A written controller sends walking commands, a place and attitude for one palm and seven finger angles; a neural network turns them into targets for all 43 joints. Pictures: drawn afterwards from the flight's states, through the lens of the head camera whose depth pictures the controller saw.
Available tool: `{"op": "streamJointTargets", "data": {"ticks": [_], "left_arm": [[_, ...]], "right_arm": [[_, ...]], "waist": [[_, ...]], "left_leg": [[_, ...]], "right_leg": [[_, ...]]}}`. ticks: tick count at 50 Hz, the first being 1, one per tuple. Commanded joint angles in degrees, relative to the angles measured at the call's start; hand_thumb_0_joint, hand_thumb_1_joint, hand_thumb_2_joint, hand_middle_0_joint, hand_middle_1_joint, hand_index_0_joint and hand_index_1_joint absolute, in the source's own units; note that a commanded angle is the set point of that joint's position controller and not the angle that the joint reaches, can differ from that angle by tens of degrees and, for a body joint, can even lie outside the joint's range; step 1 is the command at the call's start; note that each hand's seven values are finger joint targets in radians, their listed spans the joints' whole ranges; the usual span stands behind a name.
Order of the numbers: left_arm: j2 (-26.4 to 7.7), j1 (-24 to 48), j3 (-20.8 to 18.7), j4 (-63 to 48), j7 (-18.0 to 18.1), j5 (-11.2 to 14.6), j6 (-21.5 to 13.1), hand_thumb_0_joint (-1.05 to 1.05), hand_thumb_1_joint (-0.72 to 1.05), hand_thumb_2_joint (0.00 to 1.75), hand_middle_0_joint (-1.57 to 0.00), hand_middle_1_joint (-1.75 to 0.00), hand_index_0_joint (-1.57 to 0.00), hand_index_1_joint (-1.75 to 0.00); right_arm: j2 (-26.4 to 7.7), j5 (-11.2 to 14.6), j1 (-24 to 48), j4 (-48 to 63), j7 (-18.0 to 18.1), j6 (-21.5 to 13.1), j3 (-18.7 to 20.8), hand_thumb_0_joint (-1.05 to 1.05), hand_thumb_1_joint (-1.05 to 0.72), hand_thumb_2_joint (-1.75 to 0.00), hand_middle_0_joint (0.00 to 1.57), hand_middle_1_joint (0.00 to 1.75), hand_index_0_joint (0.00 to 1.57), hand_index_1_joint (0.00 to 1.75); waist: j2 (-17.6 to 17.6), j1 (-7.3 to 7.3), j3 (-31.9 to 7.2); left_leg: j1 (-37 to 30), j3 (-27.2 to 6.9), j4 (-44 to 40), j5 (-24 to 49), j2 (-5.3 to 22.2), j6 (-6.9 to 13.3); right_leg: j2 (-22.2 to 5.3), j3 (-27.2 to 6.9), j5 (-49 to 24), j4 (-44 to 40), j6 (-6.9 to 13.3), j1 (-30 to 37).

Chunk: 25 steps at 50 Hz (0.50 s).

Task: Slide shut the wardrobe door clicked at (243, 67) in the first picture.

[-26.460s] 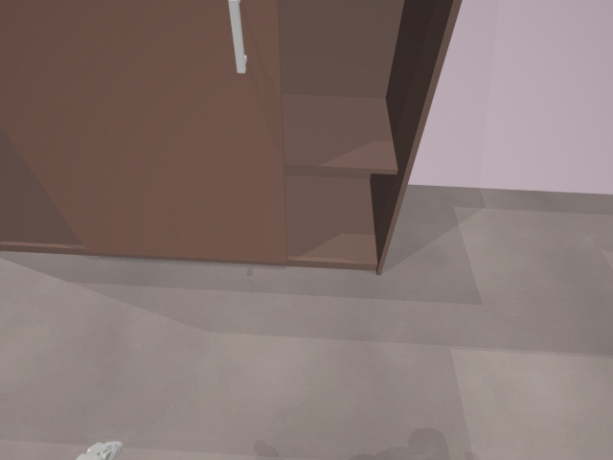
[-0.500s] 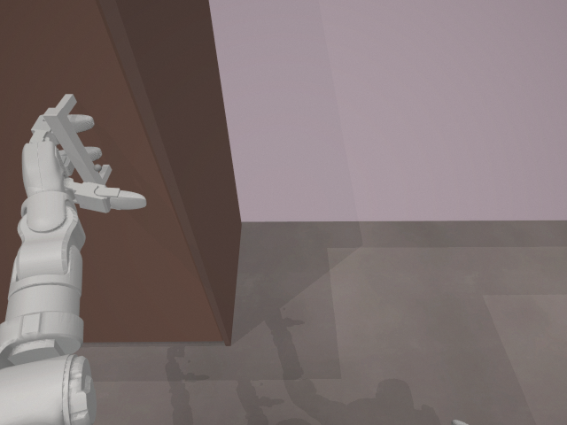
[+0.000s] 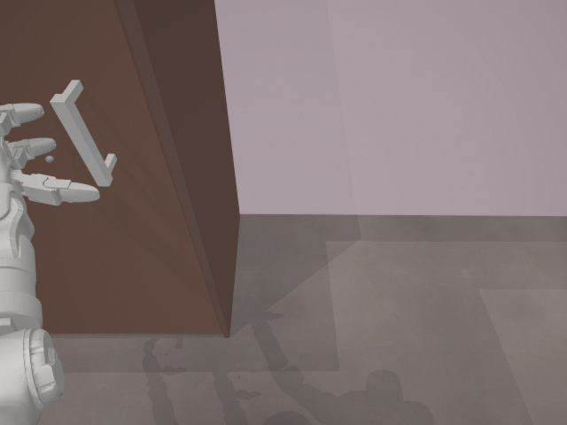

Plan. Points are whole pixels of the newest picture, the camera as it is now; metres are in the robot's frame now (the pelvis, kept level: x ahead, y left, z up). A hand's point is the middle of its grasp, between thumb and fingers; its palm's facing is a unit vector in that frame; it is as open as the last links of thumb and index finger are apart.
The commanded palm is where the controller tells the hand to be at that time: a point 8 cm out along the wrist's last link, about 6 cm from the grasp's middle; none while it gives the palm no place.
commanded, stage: slip the hand off the handle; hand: left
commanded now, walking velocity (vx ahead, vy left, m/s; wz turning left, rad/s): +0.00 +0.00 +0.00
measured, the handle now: (90, 136) +0.47 +0.29 +0.16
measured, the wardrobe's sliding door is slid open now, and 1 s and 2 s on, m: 0.00 0.00 0.00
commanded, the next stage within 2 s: draw the hand back to the body in 1.28 s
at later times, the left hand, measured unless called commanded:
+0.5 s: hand (30, 191) +0.37 +0.33 +0.15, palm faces +0.41 -0.90 -0.16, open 14.7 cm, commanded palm +0.31 +0.37 +0.16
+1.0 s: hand (8, 226) +0.31 +0.33 +0.15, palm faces +0.43 -0.88 -0.17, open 14.7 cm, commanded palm +0.27 +0.37 +0.16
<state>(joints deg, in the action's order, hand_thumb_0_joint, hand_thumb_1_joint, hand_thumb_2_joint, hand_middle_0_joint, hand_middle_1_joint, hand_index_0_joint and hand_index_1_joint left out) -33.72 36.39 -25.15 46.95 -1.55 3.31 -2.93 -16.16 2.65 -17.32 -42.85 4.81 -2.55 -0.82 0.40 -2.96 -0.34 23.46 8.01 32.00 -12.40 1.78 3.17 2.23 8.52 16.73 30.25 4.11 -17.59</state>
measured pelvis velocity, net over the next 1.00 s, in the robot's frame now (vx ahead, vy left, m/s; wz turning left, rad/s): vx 0.00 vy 0.00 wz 0.02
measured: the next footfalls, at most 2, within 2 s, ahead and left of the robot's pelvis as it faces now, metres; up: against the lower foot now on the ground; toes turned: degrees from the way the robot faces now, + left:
none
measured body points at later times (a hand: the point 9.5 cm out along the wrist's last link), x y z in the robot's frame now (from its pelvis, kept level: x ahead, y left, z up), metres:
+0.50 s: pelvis +0.01 +0.03 +0.01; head +0.02 +0.04 +0.46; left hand +0.34 +0.37 +0.16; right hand +0.12 -0.23 -0.10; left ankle +0.05 +0.08 -0.73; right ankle -0.01 -0.07 -0.73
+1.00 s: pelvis +0.00 +0.00 +0.01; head -0.01 +0.00 +0.46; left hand +0.28 +0.37 +0.16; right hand +0.17 -0.23 -0.08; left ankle +0.05 +0.08 -0.73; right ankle -0.01 -0.07 -0.73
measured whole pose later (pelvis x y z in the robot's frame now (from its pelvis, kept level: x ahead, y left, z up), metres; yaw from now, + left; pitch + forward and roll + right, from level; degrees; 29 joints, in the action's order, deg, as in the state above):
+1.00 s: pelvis +0.00 +0.00 +0.01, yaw +1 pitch -2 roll -1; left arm -26.4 14.5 -23.2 20.6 -3.6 8.5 3.5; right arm -14.4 3.3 -10.2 -41.2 7.0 -6.8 -3.6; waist 1.7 2.4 1.4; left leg 13.4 7.0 24.2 -8.7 0.2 3.3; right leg 1.9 9.1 13.4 22.6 3.8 -7.3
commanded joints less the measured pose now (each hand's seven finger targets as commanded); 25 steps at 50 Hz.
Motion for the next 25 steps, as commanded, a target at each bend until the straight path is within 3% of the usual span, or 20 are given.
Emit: {"op": "streamJointTargets", "data": {"ticks": [1,5,6,10,13,15,17,18,20,22,23,25], "left_arm": [[-20.2,24.8,-3.3,-13.4,-0.5,-0.4,-7.0,0.00,-0.55,0.20,-0.25,-1.15,-0.25,-1.15],[-21.1,23.7,-4.0,-9.6,-1.7,0.2,-7.5,0.00,-0.55,0.20,-0.25,-1.15,-0.25,-1.15],[-21.0,21.7,-4.3,-10.1,-2.0,0.4,-7.4,0.00,-0.55,0.20,-0.25,-1.15,-0.25,-1.15],[-16.7,15.8,-2.7,-17.1,-2.3,1.8,-6.6,0.00,-0.55,0.20,-0.25,-1.15,-0.25,-1.15],[-15.4,9.9,-3.7,-22.3,-1.4,2.8,-5.4,0.00,-0.55,0.20,-0.25,-1.15,-0.25,-1.15],[-13.3,7.8,-2.9,-28.2,-0.4,3.1,-4.6,0.00,-0.55,0.20,-0.25,-1.15,-0.25,-1.15],[-14.2,5.8,-4.5,-31.5,0.9,3.1,-3.6,0.00,-0.55,0.20,-0.25,-1.15,-0.25,-1.15],[-13.0,4.5,-4.1,-32.9,1.4,3.2,-3.0,0.00,-0.55,0.20,-0.25,-1.15,-0.25,-1.15],[-12.0,3.4,-3.9,-38.3,2.2,3.1,-2.3,0.00,-0.55,0.20,-0.25,-1.15,-0.25,-1.15],[-11.4,-0.6,-4.1,-41.6,2.8,3.0,-1.2,0.00,-0.55,0.20,-0.25,-1.15,-0.25,-1.15],[-8.6,-0.5,-1.7,-42.2,2.7,3.2,-0.5,0.00,-0.55,0.20,-0.25,-1.15,-0.25,-1.15],[-6.4,-2.0,-0.4,-44.5,2.7,3.7,0.5,0.00,-0.55,0.20,-0.25,-1.15,-0.25,-1.15]], "right_arm": [[-9.3,-0.1,-2.3,5.2,0.6,-2.0,3.6,0.00,-0.90,-0.90,0.20,0.30,0.20,0.30],[-9.9,0.0,-2.9,5.0,0.7,-1.9,3.5,0.00,-0.90,-0.90,0.20,0.30,0.20,0.30],[-9.9,0.0,-2.8,5.4,0.7,-1.9,3.6,0.00,-0.90,-0.90,0.20,0.30,0.20,0.30],[-9.6,0.4,-1.9,7.1,0.5,-2.3,3.9,0.00,-0.90,-0.90,0.20,0.30,0.20,0.30],[-9.5,0.6,-0.8,8.0,0.4,-2.6,4.0,0.00,-0.90,-0.90,0.20,0.30,0.20,0.30],[-9.1,0.6,0.5,8.8,0.4,-3.1,4.0,0.00,-0.90,-0.90,0.20,0.30,0.20,0.30],[-9.0,0.4,1.7,8.8,0.6,-3.4,3.7,0.00,-0.90,-0.90,0.20,0.30,0.20,0.30],[-8.8,0.5,2.3,9.1,0.6,-3.6,3.6,0.00,-0.90,-0.90,0.20,0.30,0.20,0.30],[-8.3,0.3,3.3,9.5,0.7,-4.1,3.5,0.00,-0.90,-0.90,0.20,0.30,0.20,0.30],[-7.9,0.0,4.5,9.6,0.8,-4.3,3.2,0.00,-0.90,-0.90,0.20,0.30,0.20,0.30],[-7.5,0.2,5.5,9.6,0.9,-4.5,2.8,0.00,-0.90,-0.90,0.20,0.30,0.20,0.30],[-7.3,0.2,6.6,9.5,1.1,-4.8,2.8,0.00,-0.90,-0.90,0.20,0.30,0.20,0.30]], "waist": [[6.1,0.11,-18.5],[4.6,-0.59,-16.0],[5.5,0.28,-17.0],[7.1,1.54,-19.1],[6.0,2.44,-18.4],[7.5,2.90,-18.3],[6.7,3.17,-16.4],[6.4,3.47,-16.5],[8.3,3.80,-17.8],[8.0,4.43,-17.7],[8.4,3.81,-15.6],[7.5,3.87,-15.5]], "left_leg": [[-13.9,-9.8,-2.0,8.7,0.1,-0.5],[-13.3,-10.2,-2.2,7.6,0.5,-0.4],[-13.6,-10.2,-2.3,7.9,0.4,-0.5],[-18.4,-11.8,-3.3,11.5,1.1,-1.0],[-19.7,-12.7,-4.2,13.6,1.8,-1.3],[-22.0,-13.8,-5.2,14.8,2.4,-1.8],[-21.4,-14.0,-6.2,13.5,2.6,-2.0],[-21.4,-14.1,-6.7,13.3,2.6,-2.2],[-24.7,-15.4,-7.4,16.5,3.2,-3.1],[-25.5,-14.9,-7.4,19.1,3.3,-3.4],[-25.6,-15.3,-8.0,18.6,3.5,-3.6],[-26.7,-15.9,-8.7,17.3,3.5,-3.9]], "right_leg": [[-1.9,-10.7,-11.8,-4.3,-3.3,-0.5],[-1.5,-9.9,-9.5,-4.4,-3.3,-2.8],[-1.4,-9.9,-9.5,-4.4,-3.2,-2.4],[-0.6,-8.3,-9.6,-4.2,-2.7,-3.1],[-0.1,-7.6,-9.7,-4.5,-2.7,-2.9],[0.1,-7.1,-9.1,-4.8,-2.8,-3.4],[0.2,-7.0,-8.3,-5.4,-2.7,-2.8],[0.1,-6.9,-8.3,-5.6,-2.8,-2.3],[0.2,-6.5,-8.8,-5.7,-2.8,-2.2],[0.4,-6.5,-9.4,-6.2,-2.9,-1.1],[0.2,-6.2,-9.4,-6.5,-3.0,-1.8],[0.2,-6.1,-9.1,-7.0,-3.1,-1.5]]}}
